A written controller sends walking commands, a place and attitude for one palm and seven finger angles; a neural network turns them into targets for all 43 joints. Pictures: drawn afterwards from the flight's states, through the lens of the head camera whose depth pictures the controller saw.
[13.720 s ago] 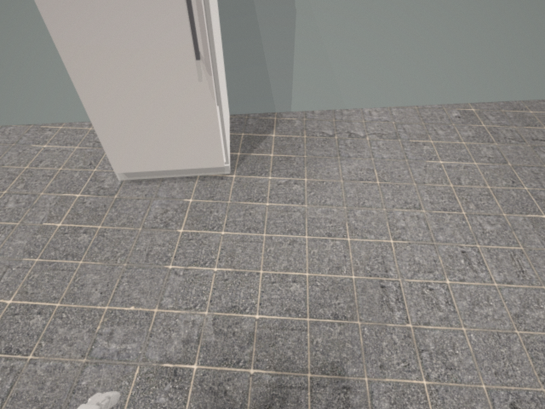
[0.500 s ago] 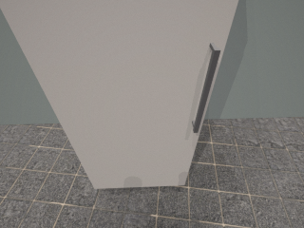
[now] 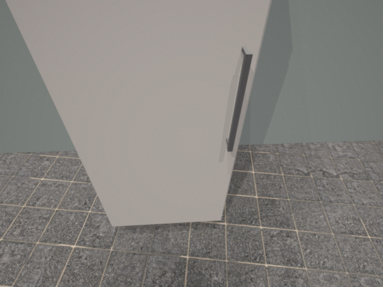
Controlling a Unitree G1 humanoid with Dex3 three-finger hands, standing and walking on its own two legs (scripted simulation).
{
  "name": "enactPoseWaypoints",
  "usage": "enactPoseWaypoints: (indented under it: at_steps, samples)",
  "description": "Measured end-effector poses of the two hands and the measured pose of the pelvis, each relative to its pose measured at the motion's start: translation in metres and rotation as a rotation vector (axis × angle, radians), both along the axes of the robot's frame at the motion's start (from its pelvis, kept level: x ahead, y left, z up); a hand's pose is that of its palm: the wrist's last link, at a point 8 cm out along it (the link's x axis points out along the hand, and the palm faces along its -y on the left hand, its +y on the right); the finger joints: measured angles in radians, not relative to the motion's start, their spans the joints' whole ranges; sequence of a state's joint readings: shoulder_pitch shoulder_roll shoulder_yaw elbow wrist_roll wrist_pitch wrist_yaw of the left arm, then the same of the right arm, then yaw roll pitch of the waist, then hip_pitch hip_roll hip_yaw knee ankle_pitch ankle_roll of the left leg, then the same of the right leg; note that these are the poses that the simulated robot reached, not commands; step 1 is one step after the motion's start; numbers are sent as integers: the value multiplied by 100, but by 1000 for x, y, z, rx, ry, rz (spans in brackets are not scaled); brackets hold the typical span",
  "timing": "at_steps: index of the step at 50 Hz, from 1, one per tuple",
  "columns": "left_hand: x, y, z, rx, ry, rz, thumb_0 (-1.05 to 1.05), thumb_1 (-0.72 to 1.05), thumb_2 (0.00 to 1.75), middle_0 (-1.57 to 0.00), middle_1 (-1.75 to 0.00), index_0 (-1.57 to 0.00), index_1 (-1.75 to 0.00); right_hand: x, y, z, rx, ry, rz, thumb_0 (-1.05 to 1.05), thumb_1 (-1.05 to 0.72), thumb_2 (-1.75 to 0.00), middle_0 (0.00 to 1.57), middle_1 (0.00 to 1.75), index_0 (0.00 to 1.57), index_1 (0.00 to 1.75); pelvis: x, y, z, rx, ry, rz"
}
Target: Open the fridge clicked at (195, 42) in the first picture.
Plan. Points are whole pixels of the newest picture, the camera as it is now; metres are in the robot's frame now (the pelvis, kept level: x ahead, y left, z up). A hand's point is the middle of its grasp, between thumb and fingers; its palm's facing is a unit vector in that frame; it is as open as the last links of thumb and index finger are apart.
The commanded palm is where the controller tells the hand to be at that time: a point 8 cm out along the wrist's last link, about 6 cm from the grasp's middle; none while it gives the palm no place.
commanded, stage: look again from close up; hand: right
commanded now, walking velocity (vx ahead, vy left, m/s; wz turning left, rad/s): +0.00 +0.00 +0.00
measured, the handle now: (236, 106) +0.59 -0.10 +0.08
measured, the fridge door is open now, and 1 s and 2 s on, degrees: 0 0 0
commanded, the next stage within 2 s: shuffle to correct the standing spot in 1.62 s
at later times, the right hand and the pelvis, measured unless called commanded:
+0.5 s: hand out of the picture +0.01 -0.22 -0.17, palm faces +0.01 +0.97 -0.25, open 7.3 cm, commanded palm none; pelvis -0.01 -0.01 +0.00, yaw +0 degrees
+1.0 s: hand out of the picture +0.07 -0.23 -0.16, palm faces +0.00 +0.95 -0.32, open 7.3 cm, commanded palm none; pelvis +0.03 +0.01 +0.00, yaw -2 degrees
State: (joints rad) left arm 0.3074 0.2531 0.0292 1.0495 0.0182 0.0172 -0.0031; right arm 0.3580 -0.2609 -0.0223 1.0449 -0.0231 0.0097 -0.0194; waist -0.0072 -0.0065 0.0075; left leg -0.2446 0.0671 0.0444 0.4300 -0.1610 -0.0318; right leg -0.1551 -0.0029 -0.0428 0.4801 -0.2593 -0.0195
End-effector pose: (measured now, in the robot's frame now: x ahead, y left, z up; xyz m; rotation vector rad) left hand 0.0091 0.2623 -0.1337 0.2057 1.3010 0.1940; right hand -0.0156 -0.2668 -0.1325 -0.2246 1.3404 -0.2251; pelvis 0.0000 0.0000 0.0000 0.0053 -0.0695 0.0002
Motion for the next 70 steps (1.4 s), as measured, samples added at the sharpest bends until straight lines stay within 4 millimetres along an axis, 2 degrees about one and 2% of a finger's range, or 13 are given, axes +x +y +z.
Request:
enactPoseWaypoints:
  at_steps: [6, 9, 13, 27, 41, 55, 63, 70]
  samples:
    - [-33, -1, -1, 6, 70, 22, 0, 91, 90, -20, -30, -20, -30, -11, 3, -4, 19, 25, 5, 0, -91, -90, 20, 30, 20, 30, -8, -4, -1, -3, 2, -4]
    - [-40, -4, -2, 4, 80, 28, 0, 91, 90, -20, -30, -20, -30, -9, 5, -6, 29, 16, 12, 0, -91, -90, 20, 30, 20, 30, -11, -5, -1, -4, 1, -4]
    - [-39, -8, -2, -2, 71, 30, 0, 91, 90, -20, -30, -20, -30, -1, 7, -7, 39, -7, 23, 0, -91, -90, 20, 30, 20, 30, -13, -6, -1, -4, 1, -5]
    - [1, -16, -2, -11, -16, -2, 0, 91, 90, -21, -30, -20, -30, 27, 2, -6, 34, -66, 44, 0, -91, -90, 20, 30, 20, 30, -12, -10, -3, -10, 7, -9]
    - [51, 8, 2, 10, -38, -44, 0, 91, 90, -21, -30, -20, -30, 47, -9, 7, -27, -42, 32, 0, -91, -90, 20, 30, 20, 30, 13, -1, 1, -13, 24, -23]
    - [96, 37, 12, 49, -74, -75, 0, 91, 90, -21, -30, -20, -30, 106, -1, 18, -42, -121, 72, 0, -91, -90, 20, 30, 21, 30, 32, 14, 5, -9, 24, -28]
    - [106, 43, 16, 55, -92, -84, 0, 91, 90, -21, -30, -20, -30, 132, 3, 24, -46, -173, 94, 0, -91, -90, 20, 30, 21, 30, 37, 19, 6, -7, 23, -29]
    - [102, 45, 17, 55, -75, -82, 0, 91, 90, -21, -30, -20, -30, 134, 2, 25, -47, -175, 97, 0, -91, -90, 20, 30, 21, 30, 38, 20, 7, -5, 23, -29]
